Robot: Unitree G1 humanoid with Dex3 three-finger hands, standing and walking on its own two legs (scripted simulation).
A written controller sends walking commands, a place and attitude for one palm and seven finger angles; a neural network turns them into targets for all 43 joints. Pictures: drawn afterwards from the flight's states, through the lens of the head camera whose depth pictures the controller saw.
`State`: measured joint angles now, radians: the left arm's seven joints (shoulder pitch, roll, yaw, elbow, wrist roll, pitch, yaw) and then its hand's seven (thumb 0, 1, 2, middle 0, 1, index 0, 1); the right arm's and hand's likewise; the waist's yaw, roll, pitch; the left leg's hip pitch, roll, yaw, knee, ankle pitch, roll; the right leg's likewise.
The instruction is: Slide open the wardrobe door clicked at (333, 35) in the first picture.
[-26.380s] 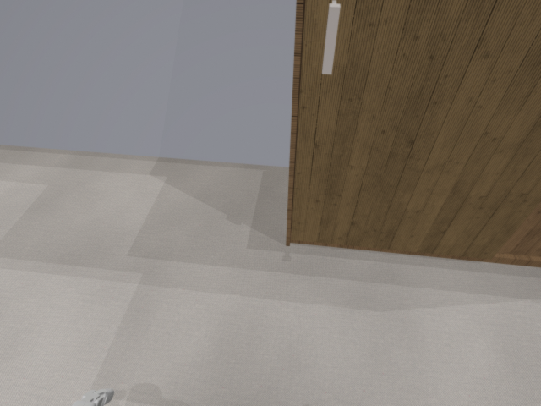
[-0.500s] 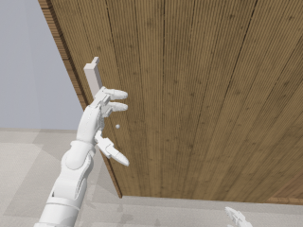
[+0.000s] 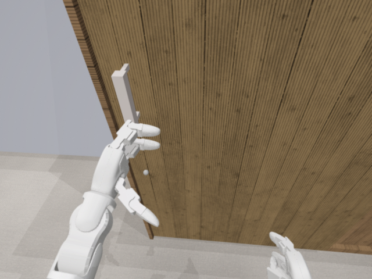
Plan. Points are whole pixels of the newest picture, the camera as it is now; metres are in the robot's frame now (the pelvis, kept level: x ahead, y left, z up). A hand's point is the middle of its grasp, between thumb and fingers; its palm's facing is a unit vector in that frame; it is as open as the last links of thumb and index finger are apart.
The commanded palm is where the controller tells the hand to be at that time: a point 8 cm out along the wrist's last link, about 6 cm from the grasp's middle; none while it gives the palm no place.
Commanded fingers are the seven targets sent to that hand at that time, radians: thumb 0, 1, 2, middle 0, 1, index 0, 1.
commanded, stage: draw the hand back to the body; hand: left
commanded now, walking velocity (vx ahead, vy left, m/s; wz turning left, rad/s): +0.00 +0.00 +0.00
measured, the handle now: (129, 98) +0.47 +0.17 +0.18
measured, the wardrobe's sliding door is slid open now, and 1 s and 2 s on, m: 0.01 0.01 0.01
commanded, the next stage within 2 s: step back with the hand held close in 1.62 s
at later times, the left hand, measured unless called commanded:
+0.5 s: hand (102, 181) +0.24 +0.16 +0.16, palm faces +0.02 -1.00 -0.06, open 14.7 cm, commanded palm +0.21 +0.21 +0.17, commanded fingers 0.00 -0.41 0.27 -0.25 -1.07 -0.25 -1.07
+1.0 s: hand (45, 188) +0.22 +0.25 +0.17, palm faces +0.36 -0.87 -0.33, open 11.2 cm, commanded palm +0.17 +0.29 +0.18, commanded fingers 0.00 0.50 0.71 -0.21 -0.53 -0.21 -0.53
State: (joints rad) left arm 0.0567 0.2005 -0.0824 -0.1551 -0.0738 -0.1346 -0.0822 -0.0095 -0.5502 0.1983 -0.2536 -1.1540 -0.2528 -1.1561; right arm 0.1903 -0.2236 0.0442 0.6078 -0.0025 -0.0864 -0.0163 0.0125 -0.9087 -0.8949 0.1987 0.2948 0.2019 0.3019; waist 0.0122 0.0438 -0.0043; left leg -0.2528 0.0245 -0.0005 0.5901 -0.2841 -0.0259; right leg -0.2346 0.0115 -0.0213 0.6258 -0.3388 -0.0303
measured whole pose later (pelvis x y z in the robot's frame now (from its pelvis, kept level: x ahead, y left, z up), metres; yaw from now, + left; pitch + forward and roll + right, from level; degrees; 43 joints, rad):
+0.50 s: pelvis +0.02 +0.00 +0.01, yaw +1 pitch -5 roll +0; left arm 0.22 0.23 0.10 -0.40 -0.23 0.29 -0.13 -0.01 -0.54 0.20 -0.25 -1.15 -0.25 -1.15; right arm 0.13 -0.25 0.06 0.61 0.03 -0.10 -0.08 0.01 -0.91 -0.90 0.20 0.29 0.20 0.30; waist 0.07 0.04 -0.04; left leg -0.17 0.02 -0.01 0.54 -0.29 -0.02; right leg -0.13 0.01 -0.03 0.55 -0.33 -0.02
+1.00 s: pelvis +0.01 +0.02 +0.02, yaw -1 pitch -6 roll +0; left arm 0.42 0.30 0.22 -0.41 -0.06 -0.08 0.11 0.00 0.16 0.54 -0.23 -0.74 -0.23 -0.74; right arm 0.20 -0.21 0.04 0.72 -0.03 -0.16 -0.09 0.02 -0.91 -0.89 0.20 0.30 0.20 0.30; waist 0.06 0.06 0.05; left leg -0.09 0.01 0.02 0.42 -0.22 0.00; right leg -0.06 0.00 0.00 0.40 -0.24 0.00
